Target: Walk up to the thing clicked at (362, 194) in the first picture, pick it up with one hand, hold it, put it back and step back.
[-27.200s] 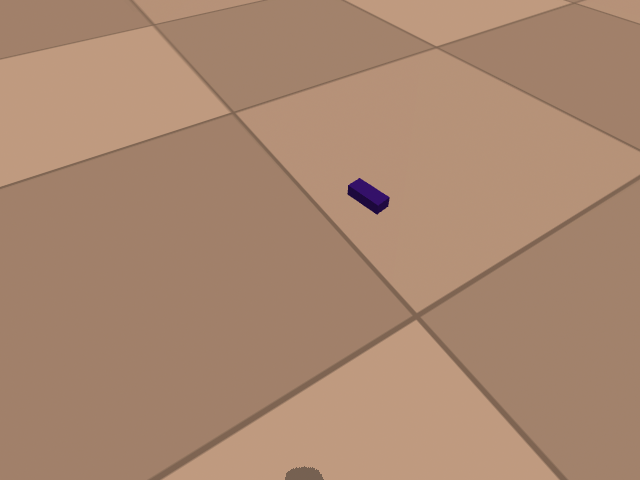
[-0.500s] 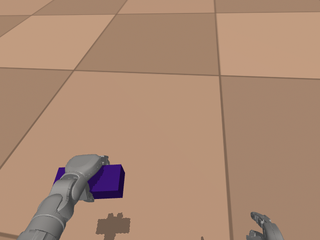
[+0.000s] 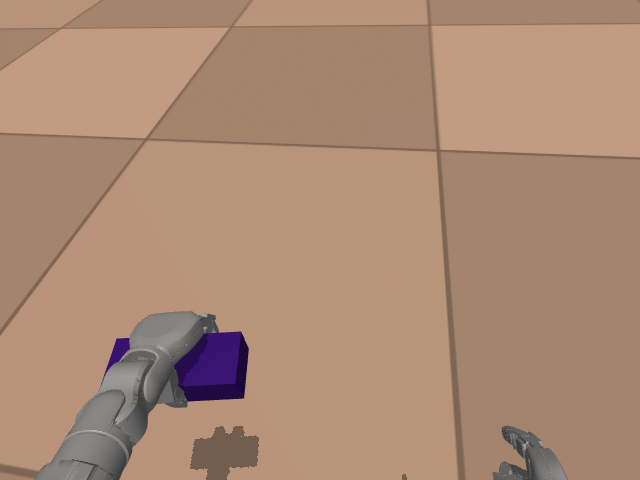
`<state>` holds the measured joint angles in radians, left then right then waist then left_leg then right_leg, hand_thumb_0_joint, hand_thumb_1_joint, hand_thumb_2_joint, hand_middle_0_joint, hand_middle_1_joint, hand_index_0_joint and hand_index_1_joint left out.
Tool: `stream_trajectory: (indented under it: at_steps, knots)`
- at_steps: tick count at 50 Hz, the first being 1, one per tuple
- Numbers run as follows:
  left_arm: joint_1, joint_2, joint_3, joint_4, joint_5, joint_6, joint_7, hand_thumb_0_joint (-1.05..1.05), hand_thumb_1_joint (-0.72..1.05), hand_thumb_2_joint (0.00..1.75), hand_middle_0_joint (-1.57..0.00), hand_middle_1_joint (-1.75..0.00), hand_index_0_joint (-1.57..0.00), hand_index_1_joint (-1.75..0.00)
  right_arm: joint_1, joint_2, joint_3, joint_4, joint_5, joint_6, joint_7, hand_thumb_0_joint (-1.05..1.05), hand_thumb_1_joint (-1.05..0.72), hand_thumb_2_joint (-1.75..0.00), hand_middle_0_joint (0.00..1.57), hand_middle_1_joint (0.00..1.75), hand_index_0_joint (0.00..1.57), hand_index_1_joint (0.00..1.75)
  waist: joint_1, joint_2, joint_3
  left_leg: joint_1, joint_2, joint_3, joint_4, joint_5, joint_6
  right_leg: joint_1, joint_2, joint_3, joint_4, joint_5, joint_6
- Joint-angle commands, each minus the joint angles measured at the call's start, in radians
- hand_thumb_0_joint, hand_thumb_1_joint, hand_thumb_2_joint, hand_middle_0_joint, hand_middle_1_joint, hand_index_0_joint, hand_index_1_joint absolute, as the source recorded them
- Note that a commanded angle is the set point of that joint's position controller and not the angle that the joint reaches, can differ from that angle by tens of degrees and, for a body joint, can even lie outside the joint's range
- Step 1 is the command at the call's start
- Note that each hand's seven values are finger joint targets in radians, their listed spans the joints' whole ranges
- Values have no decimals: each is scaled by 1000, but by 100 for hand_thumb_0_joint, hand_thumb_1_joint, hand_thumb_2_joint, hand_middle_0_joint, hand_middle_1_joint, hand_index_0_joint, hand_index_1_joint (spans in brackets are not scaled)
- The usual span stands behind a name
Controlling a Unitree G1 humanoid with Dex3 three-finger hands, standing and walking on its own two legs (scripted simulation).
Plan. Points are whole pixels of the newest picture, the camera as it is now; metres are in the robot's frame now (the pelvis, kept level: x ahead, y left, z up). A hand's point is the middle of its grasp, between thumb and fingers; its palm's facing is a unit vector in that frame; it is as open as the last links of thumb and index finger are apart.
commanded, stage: crouch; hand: left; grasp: from above
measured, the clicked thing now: (179, 368) +0.30 +0.23 -0.07
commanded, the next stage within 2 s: none
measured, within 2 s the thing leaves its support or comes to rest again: neither
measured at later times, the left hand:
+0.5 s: hand (190, 385) +0.29 +0.23 -0.12, palm faces -0.47 +0.00 -0.88, open 10.7 cm
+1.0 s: hand (225, 401) +0.35 +0.25 -0.36, palm faces -0.46 +0.03 -0.89, open 10.7 cm
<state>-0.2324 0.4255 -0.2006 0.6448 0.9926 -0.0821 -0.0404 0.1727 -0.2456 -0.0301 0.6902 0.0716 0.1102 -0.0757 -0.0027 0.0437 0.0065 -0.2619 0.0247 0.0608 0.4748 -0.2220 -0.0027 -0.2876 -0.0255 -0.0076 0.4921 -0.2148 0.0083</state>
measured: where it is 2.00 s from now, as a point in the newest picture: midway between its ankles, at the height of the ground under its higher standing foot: outside the picture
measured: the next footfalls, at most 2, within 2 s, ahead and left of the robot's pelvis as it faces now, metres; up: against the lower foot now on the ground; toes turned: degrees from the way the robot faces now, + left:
none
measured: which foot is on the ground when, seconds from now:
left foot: down 0.00-1.00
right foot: down 0.00-1.00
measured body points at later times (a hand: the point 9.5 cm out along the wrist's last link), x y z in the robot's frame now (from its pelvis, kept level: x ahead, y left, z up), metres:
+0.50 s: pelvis -0.01 +0.00 -0.03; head +0.05 +0.00 +0.42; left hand +0.31 +0.23 -0.06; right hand +0.12 -0.27 -0.15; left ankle +0.02 +0.12 -0.74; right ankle +0.03 -0.12 -0.74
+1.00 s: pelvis -0.05 +0.01 -0.23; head +0.12 +0.03 +0.19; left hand +0.37 +0.24 -0.31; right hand +0.00 -0.26 -0.36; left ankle +0.02 +0.12 -0.74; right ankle +0.03 -0.12 -0.74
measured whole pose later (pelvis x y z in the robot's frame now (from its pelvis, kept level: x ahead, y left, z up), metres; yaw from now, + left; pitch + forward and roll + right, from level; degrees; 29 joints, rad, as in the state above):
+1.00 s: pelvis -0.05 +0.01 -0.23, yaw +0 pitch +32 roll -3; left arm -0.67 0.47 -0.05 1.20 1.19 -0.11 0.35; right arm 0.23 -0.22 -0.07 0.75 -0.04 -0.01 -0.01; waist -0.14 0.04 -0.20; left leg -1.66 0.04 -0.01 1.70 -0.61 0.02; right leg -1.64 -0.04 -0.03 1.66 -0.59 0.02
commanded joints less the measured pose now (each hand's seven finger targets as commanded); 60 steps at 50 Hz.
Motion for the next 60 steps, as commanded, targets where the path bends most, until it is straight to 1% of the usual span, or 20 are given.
stream_trajectory:
  at_steps: [1,5,6,12,17,23,26,30,32,36,38,40,43,46,47,49,52,55,57,60]
  knots:
    - [-318,238,130,-206,-3,-9,38,0,54,100,-94,-77,-93,-78,-79,-132,-37,-141,-10,-41,-10,0,-91,-90,20,30,20,30,7,-10,-261,112,-40,-22,-51,129,19,49,37,13,-83,91,-22]
    - [-313,224,125,-202,-10,-11,43,0,61,89,-93,-84,-97,-80,-74,-133,-39,-135,-7,-41,-9,0,-92,-91,20,30,20,30,7,1,-267,126,-30,-27,-55,140,13,41,46,5,-74,92,-27]
    - [-316,217,117,-218,-9,-13,44,0,53,86,-85,-83,-89,-79,-72,-132,-40,-139,-8,-42,-9,0,-88,-90,20,30,20,30,6,-1,-272,118,-32,-26,-51,145,14,47,44,5,-75,101,-25]
    - [-280,185,101,-124,7,-23,78,0,51,96,-89,-82,-89,-82,-66,-129,-38,-126,-9,-35,-7,0,-89,-90,20,30,20,30,-10,-60,-200,67,-39,-25,-36,112,19,7,38,7,-74,77,-21]
    - [-331,174,102,-21,51,-55,172,0,54,97,-92,-80,-92,-80,-41,-132,-46,-106,-24,-27,4,0,-89,-90,20,30,20,30,-31,-58,-207,-13,-44,-28,39,73,14,-90,33,6,-6,43,-21]
    - [-443,160,98,149,131,-69,308,0,54,94,-92,-81,-92,-81,45,-153,-73,-50,-53,-37,31,0,-89,-90,20,30,20,30,-66,-30,-343,-192,-37,-35,299,92,1,-315,38,0,230,67,-26]
    - [-472,148,100,266,174,-65,371,0,53,89,-91,-78,-92,-77,80,-162,-85,-53,-67,-46,44,0,-89,-90,20,30,20,30,-73,-37,-387,-364,-39,-32,437,31,7,-440,37,3,348,19,-29]
    - [-559,172,121,300,191,-53,429,0,52,89,-90,-78,-91,-77,101,-172,-98,-60,-80,-66,49,0,-90,-90,20,30,20,30,-74,29,-498,-509,-41,-40,580,-45,8,-604,36,-2,496,-57,-36]
    - [-627,177,122,310,195,-50,443,0,52,93,-90,-79,-91,-78,110,-171,-100,-54,-85,-77,45,0,-89,-90,20,30,20,30,-92,26,-539,-614,-44,-46,648,-92,15,-664,39,-6,566,-88,-38]
    - [-656,218,157,318,190,-34,465,0,48,92,-86,-81,-87,-80,126,-177,-107,-55,-96,-102,37,0,-89,-90,20,30,20,30,-85,53,-639,-751,-39,-60,756,-189,15,-792,38,-12,697,-175,-48]
    - [-694,212,146,338,191,-22,465,0,50,91,-88,-82,-89,-80,130,-180,-110,-46,-100,-111,32,0,-90,-90,20,30,20,30,-107,55,-661,-799,-34,-70,804,-223,14,-862,37,-16,747,-201,-47]
    - [-686,250,177,364,190,-9,465,0,48,92,-87,-80,-88,-80,140,-180,-111,-39,-104,-119,30,0,-90,-90,20,30,20,30,-95,45,-692,-860,-34,-72,851,-228,16,-893,36,-19,802,-212,-48]
    - [-721,267,188,362,189,-6,451,0,53,98,-92,-82,-92,-82,144,-179,-111,-26,-113,-132,34,0,-90,-90,20,30,20,30,-108,61,-749,-926,-34,-72,931,-218,20,-961,36,-22,878,-209,-49]
    - [-700,255,196,419,185,-16,430,0,60,98,-96,-81,-97,-81,155,-188,-112,-18,-119,-145,48,0,-90,-90,20,30,20,30,-120,58,-718,-988,-31,-100,989,-250,17,-1092,31,-36,954,-250,-53]
    - [-758,275,200,379,189,-29,425,0,60,98,-97,-80,-97,-80,153,-188,-113,-14,-119,-148,50,0,-90,-90,20,30,20,30,-126,86,-737,-1006,-32,-103,1006,-278,15,-1120,31,-39,975,-273,-54]
    - [-720,264,202,454,199,-42,416,0,64,95,-98,-81,-99,-80,160,-197,-111,-9,-124,-156,60,0,-89,-90,20,30,20,30,-138,63,-696,-1050,-28,-135,1032,-324,10,-1208,27,-54,1026,-313,-54]
    - [-769,309,230,391,213,-72,426,0,67,98,-102,-79,-102,-79,162,-196,-103,-7,-131,-166,75,0,-89,-90,20,30,20,30,-132,94,-796,-1079,-35,-118,1113,-293,14,-1237,27,-52,1087,-293,-55]
    - [-815,309,229,364,228,-96,440,0,70,101,-104,-80,-104,-80,170,-202,-99,5,-141,-176,91,0,-90,-90,20,30,20,30,-150,130,-859,-1094,-34,-122,1185,-237,15,-1293,30,-63,1151,-257,-54]
    - [-795,320,240,418,242,-99,453,0,69,100,-103,-82,-104,-82,180,-203,-93,13,-150,-178,100,0,-90,-90,20,30,20,30,-153,131,-844,-1107,-33,-125,1225,-203,16,-1337,28,-67,1186,-240,-53]
    - [-859,353,258,404,256,-103,478,0,66,102,-102,-81,-102,-81,187,-206,-95,22,-160,-183,113,0,-90,-90,20,30,20,30,-154,165,-872,-1128,-32,-117,1267,-214,14,-1371,28,-69,1223,-244,-54]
